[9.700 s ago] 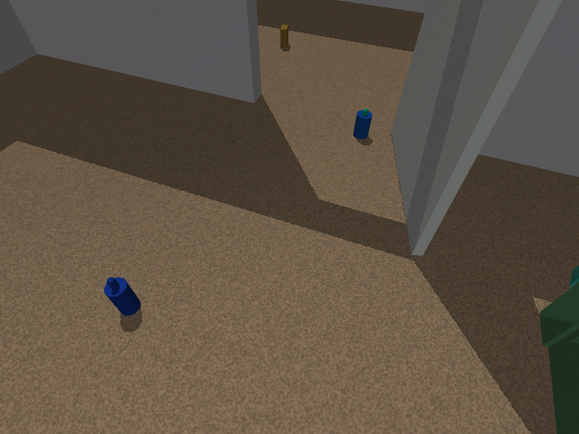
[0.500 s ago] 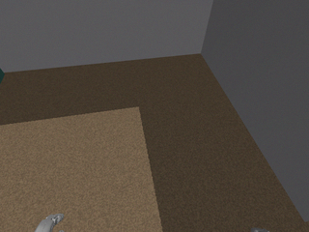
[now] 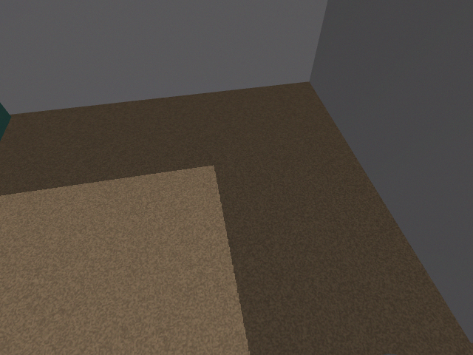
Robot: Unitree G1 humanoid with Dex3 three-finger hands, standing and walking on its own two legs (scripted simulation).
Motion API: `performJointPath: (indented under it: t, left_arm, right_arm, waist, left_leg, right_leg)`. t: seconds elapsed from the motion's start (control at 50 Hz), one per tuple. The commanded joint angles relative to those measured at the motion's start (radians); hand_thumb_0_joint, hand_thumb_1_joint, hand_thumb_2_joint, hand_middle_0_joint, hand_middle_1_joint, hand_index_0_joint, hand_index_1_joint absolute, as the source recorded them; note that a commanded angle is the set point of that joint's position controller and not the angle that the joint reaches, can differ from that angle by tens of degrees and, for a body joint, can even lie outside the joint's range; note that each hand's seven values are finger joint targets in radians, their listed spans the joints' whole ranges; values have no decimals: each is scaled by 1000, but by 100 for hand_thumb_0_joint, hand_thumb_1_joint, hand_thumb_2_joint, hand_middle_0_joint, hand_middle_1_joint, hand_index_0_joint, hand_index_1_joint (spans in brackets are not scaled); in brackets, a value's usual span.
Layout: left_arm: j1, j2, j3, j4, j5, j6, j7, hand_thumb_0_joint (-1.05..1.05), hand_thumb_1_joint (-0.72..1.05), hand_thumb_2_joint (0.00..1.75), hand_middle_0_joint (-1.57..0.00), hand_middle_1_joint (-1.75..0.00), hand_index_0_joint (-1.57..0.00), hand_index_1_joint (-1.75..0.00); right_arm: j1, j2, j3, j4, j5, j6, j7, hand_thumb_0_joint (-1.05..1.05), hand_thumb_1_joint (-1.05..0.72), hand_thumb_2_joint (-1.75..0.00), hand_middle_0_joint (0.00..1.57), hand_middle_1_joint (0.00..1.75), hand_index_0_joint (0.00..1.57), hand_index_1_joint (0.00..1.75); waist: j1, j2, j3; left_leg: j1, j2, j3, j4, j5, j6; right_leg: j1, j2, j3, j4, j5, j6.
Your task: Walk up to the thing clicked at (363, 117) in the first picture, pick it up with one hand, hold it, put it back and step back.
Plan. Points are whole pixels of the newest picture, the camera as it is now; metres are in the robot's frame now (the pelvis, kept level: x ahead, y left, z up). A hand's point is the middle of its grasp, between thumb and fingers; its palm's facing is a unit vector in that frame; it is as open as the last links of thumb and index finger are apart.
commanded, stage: stand
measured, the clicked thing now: out of the picture -0.47 -0.96 -0.69
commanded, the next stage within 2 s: none
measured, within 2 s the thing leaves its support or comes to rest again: neither
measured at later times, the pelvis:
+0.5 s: pelvis +0.01 -0.01 +0.00, yaw +0 degrees
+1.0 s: pelvis +0.01 -0.01 +0.00, yaw +0 degrees
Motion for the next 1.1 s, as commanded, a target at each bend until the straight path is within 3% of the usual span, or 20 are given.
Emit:
performJointPath:
  t: [0.0, 0.08, 0.22, 0.44, 0.6, 0.66, 1.08]
  left_arm:
    - [-44, 222, 34, -61, -4, -28, 19, 0, 90, 90, -20, -30, -20, -30]
    - [-60, 223, 37, -71, -2, -26, 20, 0, 90, 90, -20, -30, -20, -30]
    - [-66, 223, 40, -74, -3, -25, 20, 0, 90, 90, -20, -30, -20, -30]
    - [-80, 225, 45, -84, -3, -24, 19, 0, 90, 90, -20, -30, -20, -30]
    - [-73, 223, 44, -85, -1, -20, 18, 0, 90, 90, -20, -30, -20, -30]
    - [-75, 225, 43, -90, 0, -23, 19, 0, 90, 90, -20, -30, -20, -30]
    - [-50, 224, 43, -89, 0, -22, 19, 0, 90, 90, -20, -30, -20, -30]
  right_arm:
    - [-44, -212, -36, -60, 6, -24, -12, 0, -90, -90, 20, 30, 20, 30]
    - [-40, -213, -35, -62, 4, -24, -13, 0, -90, -90, 20, 30, 20, 30]
    - [-34, -209, -33, -63, 4, -24, -14, 0, -90, -90, 20, 30, 20, 30]
    - [-28, -208, -31, -69, 3, -25, -16, 0, -90, -90, 20, 30, 20, 30]
    - [-25, -212, -32, -72, 3, -23, -16, 0, -90, -90, 20, 30, 20, 30]
    - [-20, -212, -33, -72, 2, -22, -17, 0, -90, -90, 20, 30, 20, 30]
    - [-10, -218, -30, -78, 2, -22, -18, 0, -90, -90, 20, 30, 20, 30]
  waist:
    - [-1, -17, -96]
    - [-6, -9, -104]
    - [-3, -19, -86]
    - [-7, -9, -104]
    - [-6, -10, -85]
    - [-8, -15, -100]
    - [-5, -6, -85]
  left_leg:
    - [11, 99, -75, -49, 97, 42]
    - [6, 101, -70, -43, 124, 42]
    - [-4, 101, -72, -54, 117, 35]
    - [14, 105, -64, -55, 142, 35]
    - [8, 103, -64, -56, 100, 36]
    - [16, 104, -62, -48, 116, 38]
    - [15, 104, -58, -50, 97, 45]
  right_leg:
    - [39, -106, 94, -59, 73, -27]
    - [53, -111, 94, -53, 126, -29]
    - [61, -106, 88, -61, 102, -26]
    - [76, -109, 90, -53, 146, -33]
    - [49, -102, 91, -67, 78, -33]
    - [58, -107, 97, -63, 116, -35]
    - [53, -104, 98, -63, 110, -33]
